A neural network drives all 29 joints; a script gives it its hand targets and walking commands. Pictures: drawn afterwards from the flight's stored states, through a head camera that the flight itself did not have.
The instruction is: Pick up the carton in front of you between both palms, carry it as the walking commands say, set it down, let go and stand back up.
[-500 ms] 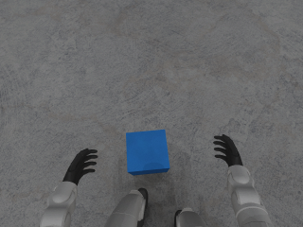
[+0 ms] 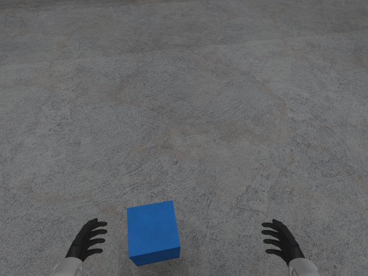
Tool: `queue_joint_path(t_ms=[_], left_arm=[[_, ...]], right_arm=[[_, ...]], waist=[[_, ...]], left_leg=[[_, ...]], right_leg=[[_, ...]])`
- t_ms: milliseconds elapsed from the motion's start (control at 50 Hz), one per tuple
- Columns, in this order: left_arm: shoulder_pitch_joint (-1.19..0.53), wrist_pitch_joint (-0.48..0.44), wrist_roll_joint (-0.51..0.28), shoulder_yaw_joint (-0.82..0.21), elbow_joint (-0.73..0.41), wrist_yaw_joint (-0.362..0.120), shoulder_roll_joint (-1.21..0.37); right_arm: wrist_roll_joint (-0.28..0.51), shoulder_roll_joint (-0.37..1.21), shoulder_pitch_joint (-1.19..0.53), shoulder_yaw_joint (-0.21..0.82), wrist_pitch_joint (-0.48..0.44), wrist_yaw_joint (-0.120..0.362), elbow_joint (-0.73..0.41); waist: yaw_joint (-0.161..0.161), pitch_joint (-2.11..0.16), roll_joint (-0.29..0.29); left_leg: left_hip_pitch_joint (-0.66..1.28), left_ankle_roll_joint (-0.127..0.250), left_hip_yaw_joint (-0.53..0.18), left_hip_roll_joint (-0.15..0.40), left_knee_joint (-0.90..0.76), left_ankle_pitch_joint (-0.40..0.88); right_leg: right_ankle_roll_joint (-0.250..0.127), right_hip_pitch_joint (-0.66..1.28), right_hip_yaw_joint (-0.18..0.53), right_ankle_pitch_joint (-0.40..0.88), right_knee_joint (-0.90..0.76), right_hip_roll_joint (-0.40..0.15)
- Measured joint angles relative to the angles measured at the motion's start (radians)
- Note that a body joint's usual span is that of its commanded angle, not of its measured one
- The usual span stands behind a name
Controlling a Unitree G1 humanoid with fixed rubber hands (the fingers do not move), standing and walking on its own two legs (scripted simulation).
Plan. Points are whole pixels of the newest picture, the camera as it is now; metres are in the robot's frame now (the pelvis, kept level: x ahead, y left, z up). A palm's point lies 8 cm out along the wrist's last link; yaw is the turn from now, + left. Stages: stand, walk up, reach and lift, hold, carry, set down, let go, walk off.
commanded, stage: let go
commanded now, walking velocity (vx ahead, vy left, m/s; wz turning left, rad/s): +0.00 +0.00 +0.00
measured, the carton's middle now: (154, 234) +0.35 +0.12 -0.65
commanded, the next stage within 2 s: stand in 0.26 s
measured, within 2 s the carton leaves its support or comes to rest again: neither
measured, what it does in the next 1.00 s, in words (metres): stands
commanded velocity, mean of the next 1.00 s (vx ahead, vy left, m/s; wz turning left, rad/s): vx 0.00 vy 0.00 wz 0.00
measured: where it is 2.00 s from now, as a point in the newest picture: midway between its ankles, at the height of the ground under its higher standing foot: outside the picture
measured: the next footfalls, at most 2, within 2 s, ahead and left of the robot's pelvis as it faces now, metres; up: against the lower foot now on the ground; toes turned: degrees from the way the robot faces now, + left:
none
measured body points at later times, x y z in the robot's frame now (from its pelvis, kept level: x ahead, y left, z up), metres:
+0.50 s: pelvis +0.00 +0.03 -0.01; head +0.01 +0.06 +0.44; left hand +0.14 +0.32 -0.11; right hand +0.14 -0.26 -0.08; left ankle +0.02 +0.14 -0.74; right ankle -0.07 -0.10 -0.74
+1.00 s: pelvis +0.00 +0.04 +0.00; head +0.01 +0.06 +0.45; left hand +0.13 +0.34 -0.12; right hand +0.11 -0.27 -0.10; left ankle +0.02 +0.14 -0.74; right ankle -0.07 -0.10 -0.74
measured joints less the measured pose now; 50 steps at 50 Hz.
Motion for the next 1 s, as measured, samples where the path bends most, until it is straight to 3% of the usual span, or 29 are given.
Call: queue_joint_path(t_ms=[260,360,500,1000], left_arm=[[0.007,0.103,0.000,-0.008,-0.037,0.057,0.030],[-0.004,0.008,0.020,-0.012,0.084,0.088,0.071],[0.022,-0.062,0.029,0.002,0.202,0.086,0.124],[-0.012,-0.095,0.016,-0.036,0.381,0.103,0.160]], right_arm=[[-0.003,0.023,-0.020,0.004,0.002,-0.034,0.038],[-0.055,-0.022,-0.047,0.004,-0.031,-0.060,0.179],[-0.055,-0.090,-0.051,-0.032,-0.063,-0.066,0.283],[-0.036,-0.115,-0.096,-0.010,-0.079,-0.071,0.460]], waist=[[0.013,-0.015,0.007],[0.021,-0.050,-0.003],[0.010,-0.067,-0.025],[-0.003,-0.057,-0.008]], left_leg=[[-0.035,0.019,-0.010,-0.020,0.085,-0.039],[-0.089,0.027,-0.002,-0.012,0.137,-0.062],[-0.100,0.040,0.018,-0.011,0.156,-0.082],[-0.036,0.053,0.048,-0.014,0.089,-0.059]], right_leg=[[0.022,-0.010,-0.013,-0.028,0.048,-0.016],[0.032,-0.051,-0.005,-0.030,0.065,-0.008],[0.042,-0.060,0.015,-0.035,0.067,-0.011],[0.055,-0.002,0.045,0.004,-0.011,-0.022]])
